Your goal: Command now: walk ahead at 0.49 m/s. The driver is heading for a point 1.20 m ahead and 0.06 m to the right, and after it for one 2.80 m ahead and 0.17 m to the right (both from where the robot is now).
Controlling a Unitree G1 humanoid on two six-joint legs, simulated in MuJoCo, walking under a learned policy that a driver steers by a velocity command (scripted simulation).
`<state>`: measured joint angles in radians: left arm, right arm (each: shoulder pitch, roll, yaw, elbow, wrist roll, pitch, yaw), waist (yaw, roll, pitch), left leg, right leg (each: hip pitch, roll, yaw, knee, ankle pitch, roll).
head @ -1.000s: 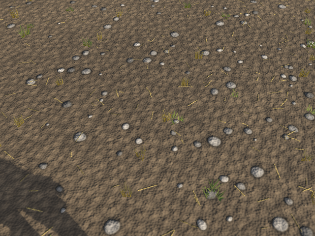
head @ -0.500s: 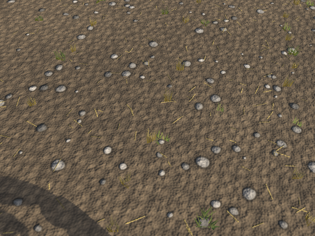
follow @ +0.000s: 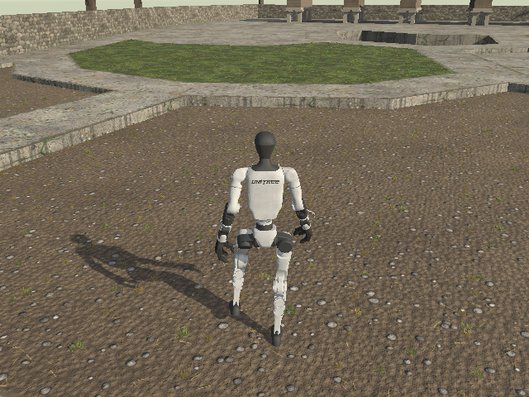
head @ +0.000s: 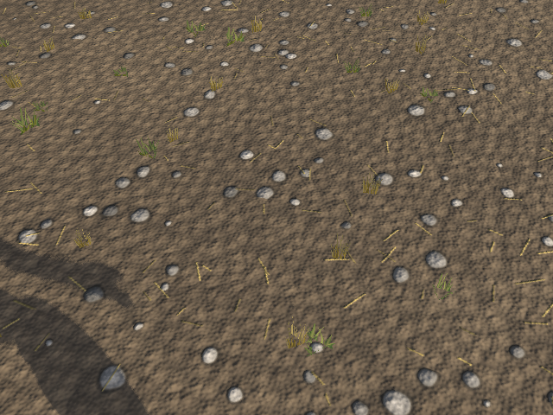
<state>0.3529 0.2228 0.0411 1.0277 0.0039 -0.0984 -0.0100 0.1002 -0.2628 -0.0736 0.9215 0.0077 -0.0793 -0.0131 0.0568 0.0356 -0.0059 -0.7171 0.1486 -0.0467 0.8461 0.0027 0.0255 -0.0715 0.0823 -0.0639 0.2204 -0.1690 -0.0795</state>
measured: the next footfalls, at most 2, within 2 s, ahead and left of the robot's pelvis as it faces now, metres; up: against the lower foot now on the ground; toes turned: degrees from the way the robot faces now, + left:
left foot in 0.24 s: +0.33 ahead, +0.15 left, +0.00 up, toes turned +3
right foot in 0.80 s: +0.65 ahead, -0.08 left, +0.00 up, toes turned -3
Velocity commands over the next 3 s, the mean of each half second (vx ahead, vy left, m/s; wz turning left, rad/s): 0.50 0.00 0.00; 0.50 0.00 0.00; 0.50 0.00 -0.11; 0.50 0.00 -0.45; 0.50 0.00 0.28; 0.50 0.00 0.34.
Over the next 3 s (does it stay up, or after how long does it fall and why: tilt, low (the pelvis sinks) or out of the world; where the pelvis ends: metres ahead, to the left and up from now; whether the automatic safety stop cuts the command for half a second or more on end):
stays up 1.72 -0.14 -0.02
